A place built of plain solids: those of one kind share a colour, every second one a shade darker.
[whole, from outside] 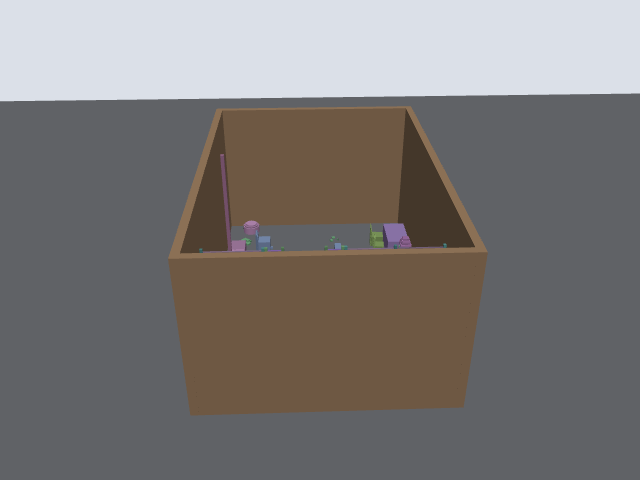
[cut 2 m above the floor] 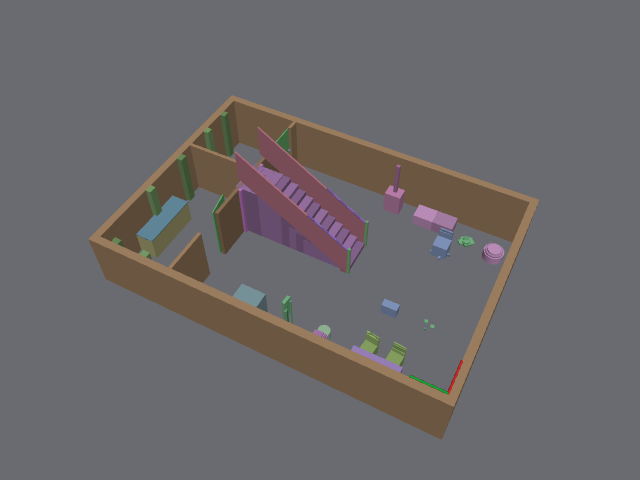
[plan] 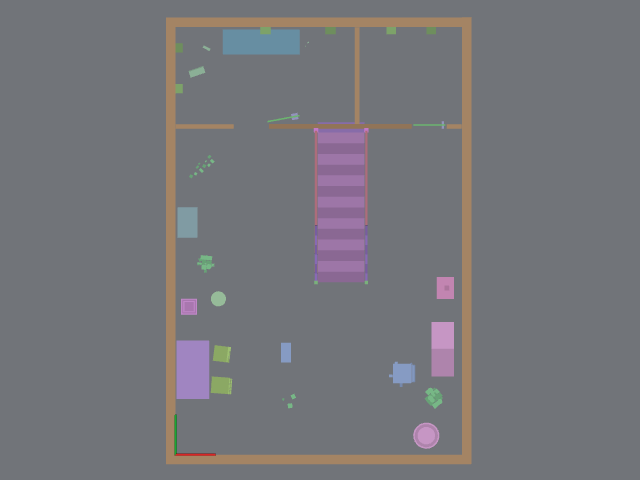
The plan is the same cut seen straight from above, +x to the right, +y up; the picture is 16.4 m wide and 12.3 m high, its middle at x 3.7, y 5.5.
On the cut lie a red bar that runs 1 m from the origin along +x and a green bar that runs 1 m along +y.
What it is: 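A dwelling of one tall room, 7.3 x 11.0 m inside and 5.1 m high, with a sleeping gallery 2.67 m up across one short end and a free-standing straight stair of 15 risers to it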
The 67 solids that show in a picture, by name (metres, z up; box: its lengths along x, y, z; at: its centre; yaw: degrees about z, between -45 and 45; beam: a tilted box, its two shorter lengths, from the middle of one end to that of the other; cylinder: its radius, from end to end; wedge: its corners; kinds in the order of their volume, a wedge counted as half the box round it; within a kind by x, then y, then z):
{
 "wall_1": {"box": [0.25, 11.46, 5.29], "at": [-0.12, 5.48, 2.59]},
 "wall_2": {"box": [1.49, 0.12, 2.57], "at": [0.75, 8.41, 1.24]},
 "wall_3": {"box": [7.84, 0.25, 5.29], "at": [3.67, -0.12, 2.59]},
 "wall_4": {"box": [7.84, 0.25, 5.29], "at": [3.67, 11.08, 2.59]},
 "wall_5": {"box": [3.65, 0.12, 2.57], "at": [4.22, 8.41, 1.24]},
 "wall_6": {"box": [0.12, 2.48, 2.57], "at": [4.65, 9.71, 1.24]},
 "wall_7": {"box": [0.39, 0.12, 2.57], "at": [7.14, 8.41, 1.24]},
 "wall_8": {"box": [0.25, 11.46, 5.29], "at": [7.46, 5.48, 2.59]},
 "step_1": {"box": [1.2, 0.84, 0.23], "at": [4.24, 4.84, 0.06]},
 "step_2": {"box": [1.2, 0.84, 0.41], "at": [4.24, 5.11, 0.15]},
 "step_3": {"box": [1.2, 0.84, 0.58], "at": [4.24, 5.38, 0.24]},
 "step_4": {"box": [1.2, 0.84, 0.76], "at": [4.24, 5.66, 0.33]},
 "step_5": {"box": [1.2, 0.84, 0.94], "at": [4.24, 5.93, 0.42]},
 "step_6": {"box": [1.2, 0.84, 1.12], "at": [4.24, 6.21, 0.51]},
 "step_7": {"box": [1.2, 0.84, 1.3], "at": [4.24, 6.48, 0.6]},
 "step_8": {"box": [1.2, 0.84, 1.47], "at": [4.24, 6.75, 0.69]},
 "step_9": {"box": [1.2, 0.84, 1.65], "at": [4.24, 7.03, 0.78]},
 "step_10": {"box": [1.2, 0.84, 1.83], "at": [4.24, 7.3, 0.86]},
 "step_11": {"box": [1.2, 0.84, 2.01], "at": [4.24, 7.58, 0.95]},
 "step_12": {"box": [1.2, 0.84, 2.19], "at": [4.24, 7.85, 1.04]},
 "step_13": {"box": [1.2, 0.81, 2.36], "at": [4.24, 8.11, 1.13]},
 "step_14": {"box": [1.2, 0.54, 2.54], "at": [4.24, 8.24, 1.22]},
 "kitchen_units_units_1": {"box": [1.97, 0.62, 0.89], "at": [2.2, 10.59, 0.4]},
 "slotfit_loft_table_1": {"box": [0.84, 1.51, 0.8], "at": [0.44, 2.17, 0.35]},
 "head_base_1": {"box": [1.2, 0.27, 2.62], "at": [4.24, 8.39, 1.26]},
 "guard_panel_1": {"wedge": [[3.57, 4.41, -0.02], [3.57, 4.41, 1.08], [3.57, 8.3, 2.5], [3.57, 8.3, 3.6], [3.63, 4.41, -0.02], [3.63, 4.41, 1.08], [3.63, 8.3, 2.5], [3.63, 8.3, 3.6]]},
 "guard_panel_2": {"wedge": [[4.86, 4.41, -0.02], [4.86, 4.41, 1.08], [4.86, 8.3, 2.5], [4.86, 8.3, 3.6], [4.92, 4.41, -0.02], [4.92, 4.41, 1.08], [4.92, 8.3, 2.5], [4.92, 8.3, 3.6]]},
 "slotfit_storage_1": {"box": [0.52, 0.78, 1.94], "at": [0.3, 5.95, 0.92]},
 "slotfit_seat_1": {"cylinder": 0.33, "from": [6.42, 0.49, -0.05], "to": [6.42, 0.49, 0.29]},
 "slotfit_seat_2": {"cylinder": 0.3, "from": [6.42, 0.49, -0.05], "to": [6.42, 0.49, 0.34]},
 "slotfit_seat_3": {"cylinder": 0.22, "from": [6.42, 0.49, -0.05], "to": [6.42, 0.49, 0.39]},
 "slotfit_seat_4": {"box": [0.58, 0.71, 0.47], "at": [6.85, 2.36, 0.18]},
 "slotfit_seat_5": {"box": [0.58, 0.69, 0.47], "at": [6.85, 3.06, 0.18]},
 "curtains_1": {"box": [0.19, 0.24, 2.27], "at": [0.09, 9.38, 1.2]},
 "curtains_2": {"box": [0.19, 0.24, 2.27], "at": [0.09, 10.42, 1.2]},
 "curtains_3": {"box": [0.27, 0.19, 2.23], "at": [2.3, 10.87, 1.18]},
 "curtains_4": {"box": [0.27, 0.19, 2.23], "at": [3.97, 10.87, 1.18]},
 "curtains_5": {"box": [0.24, 0.19, 2.26], "at": [5.53, 10.87, 1.19]},
 "curtains_6": {"box": [0.24, 0.19, 2.26], "at": [6.55, 10.87, 1.19]},
 "stove_1": {"box": [0.45, 0.57, 0.88], "at": [6.91, 4.27, 0.39]},
 "stove_2": {"box": [0.12, 0.12, 4.27], "at": [6.95, 4.27, 2.95]},
 "slotfit_loft_chair_1": {"box": [0.47, 0.42, 0.49], "at": [1.15, 1.78, 0.2], "yaw": -3.9},
 "slotfit_loft_chair_2": {"box": [0.4, 0.41, 0.51], "at": [1.17, 2.58, 0.2], "yaw": -7.0},
 "slotfit_loft_chair_3": {"box": [0.05, 0.4, 0.83], "at": [1.35, 2.56, 0.37], "yaw": -7.0},
 "slotfit_loft_chair_4": {"box": [0.025, 0.4, 0.65], "at": [1.37, 1.75, 0.27], "yaw": -3.9},
 "slotfit_loft_chair_5": {"box": [0.025, 0.4, 0.8], "at": [1.4, 1.75, 0.35], "yaw": -3.9},
 "slotfit_known_1": {"box": [0.26, 0.51, 0.46], "at": [2.83, 2.62, 0.18]},
 "slotfit_known_2": {"box": [0.47, 0.5, 0.54], "at": [5.8, 2.08, 0.22]},
 "slotfit_known_3": {"box": [0.05, 0.45, 0.78], "at": [6.07, 2.08, 0.34]},
 "doorleaf_door_1": {"box": [0.83, 0.041, 2.08], "at": [2.76, 8.61, 0.99], "yaw": 10.6},
 "doorleaf_door_2": {"box": [0.83, 0.043, 2.07], "at": [6.5, 8.45, 0.99]},
 "slotfit_hallpiece_corner_1": {"cylinder": 0.19, "from": [1.1, 3.99, -0.05], "to": [1.1, 3.99, 0.39]},
 "kitchen_units_worktop_1": {"box": [1.97, 0.64, 0.04], "at": [2.2, 10.58, 0.86]},
 "clutter_clhall_1": {"box": [0.25, 0.09, 0.98], "at": [0.71, 5.03, 0.86], "yaw": 23.7},
 "clutter_clhall_2": {"box": [0.05, 0.05, 1.77], "at": [0.77, 4.89, 0.84], "yaw": -4.9},
 "clutter_clhall_3": {"box": [0.3, 0.11, 0.73], "at": [0.79, 5.05, 1.31], "yaw": -4.9},
 "post_1": {"box": [0.11, 0.12, 2.55], "at": [3.6, 8.31, 1.23]},
 "slotfit_corner_1": {"box": [0.41, 0.41, 0.07], "at": [0.34, 3.79, 1.17]},
 "slotfit_corner_2": {"box": [0.35, 0.35, 0.07], "at": [0.34, 3.79, 1.24]},
 "slotfit_corner_3": {"box": [0.3, 0.3, 0.07], "at": [0.34, 3.79, 1.31]},
 "slotfit_corner_4": {"box": [0.24, 0.24, 0.07], "at": [0.34, 3.79, 1.39]},
 "clutter_kitchen_1": {"box": [0.4, 0.16, 0.45], "at": [0.55, 9.8, 0.17], "yaw": 18.9},
 "guard_newel_1": {"box": [0.09, 0.09, 1.28], "at": [3.6, 4.41, 0.59]},
 "guard_newel_2": {"box": [0.09, 0.09, 1.28], "at": [4.89, 4.41, 0.59]},
 "gal_guard_rail_1": {"box": [1.48, 0.06, 0.044], "at": [0.79, 8.3, 3.65]},
 "gal_guard_rail_2": {"box": [1.48, 0.06, 0.044], "at": [2.27, 8.3, 3.65]},
 "gal_guard_rail_3": {"box": [1.82, 0.06, 0.044], "at": [6.38, 8.3, 3.65]}
}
